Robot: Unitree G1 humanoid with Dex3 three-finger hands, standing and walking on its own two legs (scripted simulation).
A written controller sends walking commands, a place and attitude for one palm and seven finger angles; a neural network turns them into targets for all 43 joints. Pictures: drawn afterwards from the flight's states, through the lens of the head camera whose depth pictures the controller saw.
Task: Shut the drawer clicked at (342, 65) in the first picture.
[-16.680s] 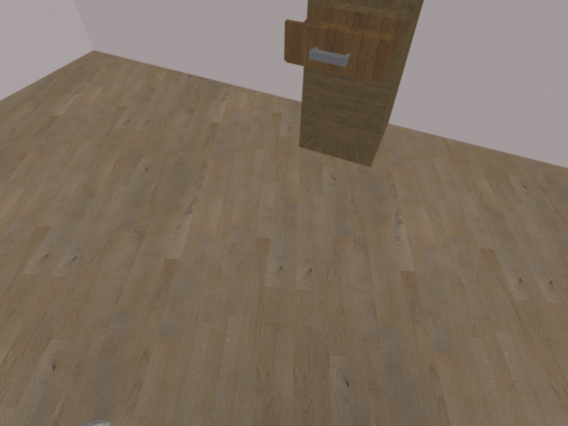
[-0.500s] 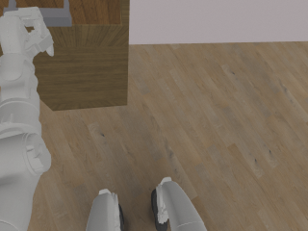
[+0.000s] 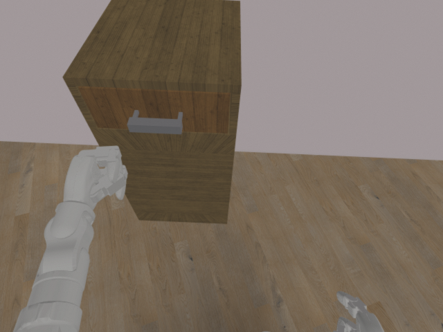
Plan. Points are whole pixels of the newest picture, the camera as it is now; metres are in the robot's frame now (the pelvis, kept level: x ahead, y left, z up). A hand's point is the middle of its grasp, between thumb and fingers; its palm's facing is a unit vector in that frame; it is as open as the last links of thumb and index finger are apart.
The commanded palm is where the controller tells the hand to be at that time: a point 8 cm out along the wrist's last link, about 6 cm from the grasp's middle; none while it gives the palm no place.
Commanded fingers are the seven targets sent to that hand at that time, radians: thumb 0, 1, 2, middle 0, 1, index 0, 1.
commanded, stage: draw the hand back to the body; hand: left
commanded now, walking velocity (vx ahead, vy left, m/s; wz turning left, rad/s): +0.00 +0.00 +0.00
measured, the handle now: (157, 119) +0.61 +0.18 -0.03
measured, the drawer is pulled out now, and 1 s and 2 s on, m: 0.00 0.00 0.00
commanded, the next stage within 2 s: step back with the hand held close in 0.84 s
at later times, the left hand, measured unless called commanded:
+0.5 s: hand (32, 237) +0.22 +0.23 +0.17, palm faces +0.35 -0.88 -0.32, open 3.2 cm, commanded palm +0.17 +0.27 +0.19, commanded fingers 0.00 0.90 0.90 -1.40 -1.60 -1.40 -1.60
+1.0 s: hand out of the picture +0.16 +0.23 +0.20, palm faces +0.43 -0.82 -0.38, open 3.2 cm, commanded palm +0.11 +0.27 +0.22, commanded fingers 0.00 0.90 0.90 -1.40 -1.60 -1.40 -1.60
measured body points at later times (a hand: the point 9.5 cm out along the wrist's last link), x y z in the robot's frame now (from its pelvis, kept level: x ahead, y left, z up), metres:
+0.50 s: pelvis +0.00 -0.01 +0.04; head -0.02 -0.03 +0.49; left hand +0.20 +0.27 +0.19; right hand +0.20 -0.21 -0.04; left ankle -0.04 +0.10 -0.70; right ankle -0.01 -0.12 -0.70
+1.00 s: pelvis -0.02 -0.01 +0.04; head -0.05 -0.04 +0.49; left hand +0.13 +0.27 +0.22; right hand +0.17 -0.23 -0.04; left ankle -0.04 +0.10 -0.70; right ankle -0.01 -0.12 -0.70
